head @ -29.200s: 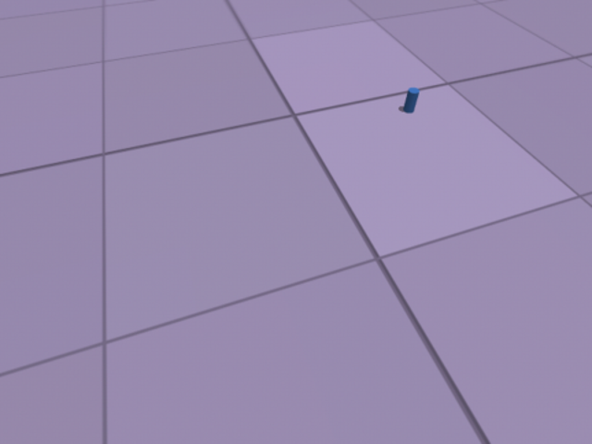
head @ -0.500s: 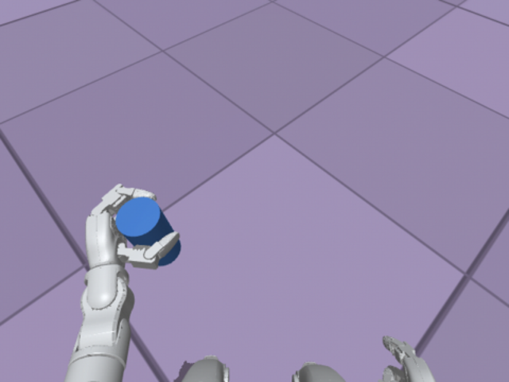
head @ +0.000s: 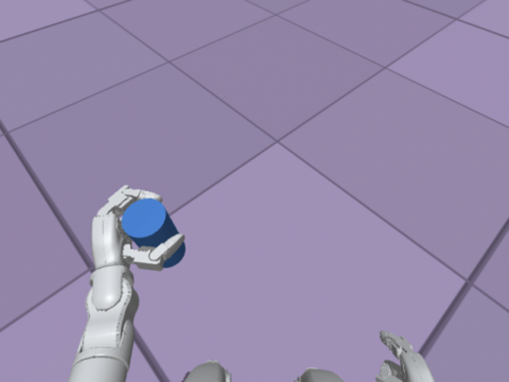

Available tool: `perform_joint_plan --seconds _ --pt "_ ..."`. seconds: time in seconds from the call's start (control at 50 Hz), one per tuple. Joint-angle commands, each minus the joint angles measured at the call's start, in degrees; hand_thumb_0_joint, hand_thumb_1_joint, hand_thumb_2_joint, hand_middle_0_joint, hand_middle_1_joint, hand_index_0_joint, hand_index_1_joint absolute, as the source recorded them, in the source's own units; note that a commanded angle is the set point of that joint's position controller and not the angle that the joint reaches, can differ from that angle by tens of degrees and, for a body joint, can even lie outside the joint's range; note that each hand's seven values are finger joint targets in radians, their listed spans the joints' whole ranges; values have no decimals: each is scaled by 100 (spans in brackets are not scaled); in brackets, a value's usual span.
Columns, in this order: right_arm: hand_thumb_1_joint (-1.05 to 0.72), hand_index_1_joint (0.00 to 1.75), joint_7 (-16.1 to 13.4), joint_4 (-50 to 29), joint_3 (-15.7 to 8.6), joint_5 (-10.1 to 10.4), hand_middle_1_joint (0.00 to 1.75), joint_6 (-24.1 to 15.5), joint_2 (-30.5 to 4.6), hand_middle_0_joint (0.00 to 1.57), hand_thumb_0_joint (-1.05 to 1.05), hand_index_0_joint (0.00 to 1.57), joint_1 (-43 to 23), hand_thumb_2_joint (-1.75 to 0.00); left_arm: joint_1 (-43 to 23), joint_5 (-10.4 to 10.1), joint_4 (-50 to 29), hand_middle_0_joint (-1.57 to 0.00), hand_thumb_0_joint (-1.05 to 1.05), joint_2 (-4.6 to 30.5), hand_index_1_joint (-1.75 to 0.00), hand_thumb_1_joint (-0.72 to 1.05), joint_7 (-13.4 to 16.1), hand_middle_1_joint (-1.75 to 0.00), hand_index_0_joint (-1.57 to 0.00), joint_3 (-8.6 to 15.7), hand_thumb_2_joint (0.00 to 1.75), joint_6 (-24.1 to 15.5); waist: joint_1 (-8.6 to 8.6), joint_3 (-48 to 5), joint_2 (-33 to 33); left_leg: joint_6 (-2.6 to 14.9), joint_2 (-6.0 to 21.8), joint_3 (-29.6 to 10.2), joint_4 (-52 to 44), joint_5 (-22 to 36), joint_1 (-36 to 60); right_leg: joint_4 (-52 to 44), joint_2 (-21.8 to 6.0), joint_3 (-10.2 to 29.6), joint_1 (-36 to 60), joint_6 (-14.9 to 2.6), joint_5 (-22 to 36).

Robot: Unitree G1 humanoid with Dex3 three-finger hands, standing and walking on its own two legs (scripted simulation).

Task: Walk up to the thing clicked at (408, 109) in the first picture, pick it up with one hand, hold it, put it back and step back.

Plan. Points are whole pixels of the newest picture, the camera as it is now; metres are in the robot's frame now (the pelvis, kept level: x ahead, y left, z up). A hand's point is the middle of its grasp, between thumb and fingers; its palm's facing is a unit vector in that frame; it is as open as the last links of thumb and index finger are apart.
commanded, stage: hold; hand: left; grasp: from above
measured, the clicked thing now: (157, 235) +0.32 +0.18 +0.02
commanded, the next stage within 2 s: crouch in 1.18 s
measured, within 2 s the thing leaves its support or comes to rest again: neither
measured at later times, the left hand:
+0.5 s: hand (151, 228) +0.32 +0.18 +0.05, palm faces +0.25 -0.97 -0.01, open 9.3 cm
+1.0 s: hand (149, 228) +0.32 +0.18 +0.05, palm faces +0.25 -0.97 -0.02, open 9.3 cm
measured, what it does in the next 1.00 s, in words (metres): stands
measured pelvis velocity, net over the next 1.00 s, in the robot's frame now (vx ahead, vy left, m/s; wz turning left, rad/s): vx -0.01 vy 0.00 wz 0.00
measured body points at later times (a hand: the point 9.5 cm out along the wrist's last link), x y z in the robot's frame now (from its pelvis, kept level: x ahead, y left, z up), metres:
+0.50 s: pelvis +0.00 +0.00 +0.00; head +0.03 +0.00 +0.45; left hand +0.30 +0.23 +0.05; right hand +0.13 -0.24 -0.11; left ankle +0.02 +0.12 -0.70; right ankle +0.00 -0.13 -0.70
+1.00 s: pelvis -0.01 +0.00 +0.00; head +0.03 +0.01 +0.45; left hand +0.30 +0.23 +0.05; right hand +0.13 -0.24 -0.11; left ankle +0.02 +0.12 -0.70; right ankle +0.00 -0.13 -0.70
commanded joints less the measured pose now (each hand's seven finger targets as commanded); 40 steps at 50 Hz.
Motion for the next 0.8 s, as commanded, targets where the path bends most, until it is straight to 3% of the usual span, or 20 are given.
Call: perform_joint_plan --seconds 0.0,0.04,0.08,0.12,0.16,0.18,0.22,0.3,0.4,0.46,0.48,0.6,0.62,0.64,0.7,0.72,0.74,0.78 --pt "-91 30 -45 -665 -265 8 30 -234 -733 20 0 20 -213 -90 -2091 -118 -1706 -116 0 806 -130 20 19 -130 -118 420 116 -678 -31 -1558 139 65 -141 21 -786 1144 952 -704 105 -62 469 -74 1410" --pt "-91 30 -32 -665 -288 -1 30 -238 -758 20 0 20 -203 -90 -2190 -104 -1667 -116 0 730 -131 20 11 -132 -119 329 117 -704 -73 -1536 155 60 -126 13 -823 1130 1027 -694 110 -73 402 -76 1395" --pt "-91 30 -29 -695 -256 -12 30 -225 -704 20 0 20 -267 -90 -2243 -109 -1794 -116 0 849 -131 19 30 -131 -118 480 118 -757 3 -1588 265 60 -152 41 -773 1234 987 -698 90 -44 464 -70 1504" --pt "-91 30 -38 -668 -285 -10 30 -213 -743 20 0 20 -151 -90 -2096 -101 -1715 -117 0 820 -131 23 10 -132 -119 451 119 -732 -24 -1788 181 65 -144 43 -752 1410 1087 -667 98 -43 546 -66 1679" --pt "-91 30 -25 -653 -288 -12 30 -216 -744 20 0 20 -197 -91 -2034 -103 -1647 -118 0 717 -133 24 -14 -133 -120 354 120 -759 -35 -1685 146 65 -157 49 -768 1247 1007 -722 97 -42 499 -71 1524" --pt "-91 30 -2 -719 -260 -8 30 -252 -713 20 0 20 -253 -90 -2306 -115 -1938 -119 0 651 -134 23 -31 -134 -121 224 121 -817 -54 -1597 212 50 -144 16 -840 1115 1065 -706 112 -73 431 -85 1371" --pt "-92 30 3 -665 -286 -7 30 -265 -751 20 0 20 -205 -91 -2262 -88 -1818 -118 0 865 -133 20 -10 -133 -120 401 118 -813 -41 -1752 336 39 -140 9 -850 1060 1137 -690 109 -69 451 -97 1287" --pt "-91 30 -15 -709 -241 2 30 -272 -689 20 0 20 -218 -91 -2200 -134 -1940 -117 0 686 -131 23 -34 -131 -119 265 118 -810 -45 -1887 256 48 -144 24 -768 1400 1156 -691 105 -49 583 -74 1644" --pt "-92 30 -26 -648 -283 19 30 -289 -745 20 0 20 -207 -91 -2193 -110 -1739 -118 0 772 -133 21 -23 -133 -120 345 120 -800 -48 -1697 242 55 -133 10 -851 1181 1154 -737 109 -64 417 -87 1428" --pt "-91 30 1 -688 -251 3 30 -295 -700 20 0 20 -263 -91 -2071 -129 -1686 -118 0 564 -132 19 -16 -133 -120 193 119 -800 -32 -1542 152 51 -128 2 -819 1280 1006 -692 120 -96 447 -80 1521" --pt "-92 30 -3 -683 -271 8 30 -290 -712 20 0 20 -239 -91 -2177 -132 -1672 -118 0 726 -134 19 0 -134 -120 387 120 -816 -18 -1596 188 61 -141 22 -782 1268 973 -701 103 -70 478 -71 1525" --pt "-91 30 19 -718 -299 -10 30 -268 -737 20 0 20 -205 -91 -2109 -94 -1747 -118 0 678 -133 24 0 -133 -120 318 121 -864 -41 -1785 152 61 -133 13 -749 1516 1119 -652 112 -77 548 -66 1757" --pt "-91 30 20 -707 -279 -15 30 -271 -713 20 0 20 -230 -91 -2196 -89 -1846 -118 0 802 -133 23 6 -134 -120 413 121 -872 12 -1790 264 57 -145 21 -752 1442 1058 -660 105 -58 571 -75 1685" --pt "-92 30 25 -767 -258 -4 30 -283 -705 20 0 20 -277 -91 -2368 -90 -1979 -118 0 783 -134 21 19 -134 -120 358 121 -896 -23 -1767 275 50 -133 25 -783 1397 1138 -670 111 -54 512 -81 1637" --pt "-92 30 -8 -765 -261 2 30 -271 -707 20 0 20 -313 -91 -2179 -89 -1779 -119 0 874 -134 19 33 -134 -121 509 121 -867 -9 -1716 161 73 -153 26 -804 1219 1001 -724 102 -53 568 -63 1486" --pt "-92 30 6 -795 -249 3 30 -277 -696 20 0 20 -318 -91 -2296 -111 -1931 -119 0 780 -136 19 34 -136 -121 420 123 -895 -34 -1720 244 70 -152 31 -811 1177 1056 -722 100 -32 522 -75 1457" --pt "-92 30 -12 -765 -246 0 30 -263 -692 20 0 20 -290 -91 -2248 -102 -1900 -118 0 941 -134 21 39 -134 -120 577 122 -874 8 -1881 276 71 -162 48 -781 1278 1082 -728 92 -20 585 -68 1553" --pt "-92 30 -17 -715 -266 4 30 -251 -728 20 0 20 -202 -91 -2148 -110 -1832 -117 0 695 -134 20 7 -134 -119 320 122 -816 -65 -1818 258 50 -125 7 -821 1393 1209 -696 122 -69 509 -81 1606"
